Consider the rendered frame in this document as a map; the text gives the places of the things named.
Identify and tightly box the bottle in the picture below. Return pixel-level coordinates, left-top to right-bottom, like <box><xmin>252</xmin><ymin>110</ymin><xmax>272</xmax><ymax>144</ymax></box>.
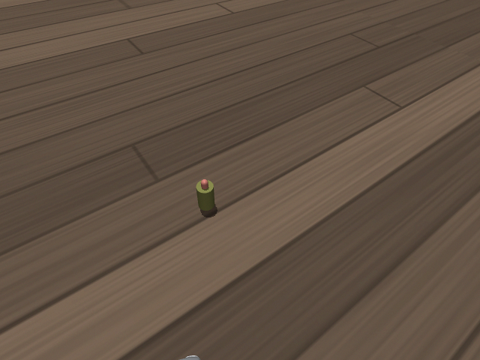
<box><xmin>196</xmin><ymin>179</ymin><xmax>215</xmax><ymax>211</ymax></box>

